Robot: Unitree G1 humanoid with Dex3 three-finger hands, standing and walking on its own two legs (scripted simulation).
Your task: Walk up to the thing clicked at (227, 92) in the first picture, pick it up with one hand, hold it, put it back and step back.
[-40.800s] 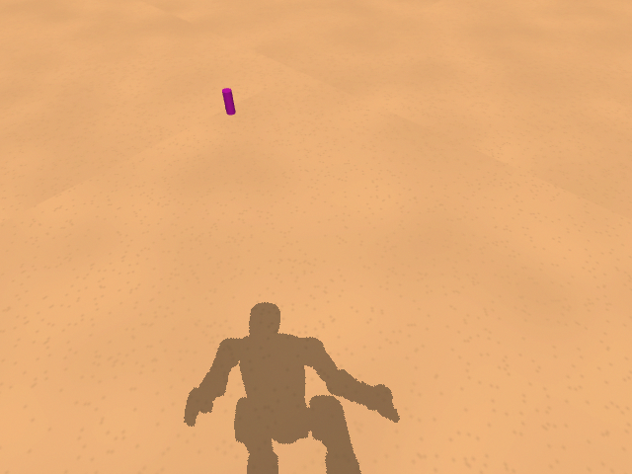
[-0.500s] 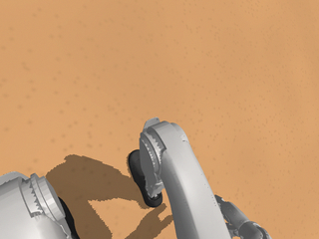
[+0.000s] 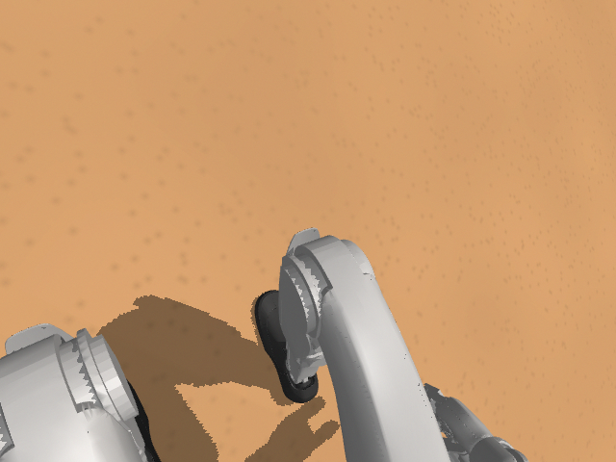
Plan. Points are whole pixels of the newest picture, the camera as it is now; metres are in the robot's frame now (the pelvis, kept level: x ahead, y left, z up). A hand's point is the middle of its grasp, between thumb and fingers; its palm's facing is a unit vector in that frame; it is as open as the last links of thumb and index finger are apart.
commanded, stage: settle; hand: left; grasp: from above
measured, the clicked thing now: out of the picture +0.52 +0.37 -0.24
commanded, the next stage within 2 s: lift in 0.96 s
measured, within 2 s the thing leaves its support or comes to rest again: leaves its support in 0.02 s
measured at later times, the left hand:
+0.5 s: hand out of the picture +0.50 +0.38 -0.11, palm faces -0.44 -0.10 -0.89, open 8.5 cm
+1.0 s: hand out of the picture +0.50 +0.37 -0.08, palm faces -0.44 -0.10 -0.89, open 8.5 cm
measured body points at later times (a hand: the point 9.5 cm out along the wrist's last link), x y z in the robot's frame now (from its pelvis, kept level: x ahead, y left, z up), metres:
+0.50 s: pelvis +0.00 +0.00 +0.03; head +0.25 +0.12 +0.38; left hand +0.51 +0.38 -0.06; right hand +0.08 -0.27 -0.04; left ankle +0.06 +0.12 -0.28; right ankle +0.13 -0.14 -0.28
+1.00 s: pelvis -0.01 +0.00 +0.04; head +0.24 +0.11 +0.40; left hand +0.52 +0.37 -0.02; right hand +0.03 -0.27 -0.03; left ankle +0.06 +0.12 -0.28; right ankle +0.13 -0.14 -0.28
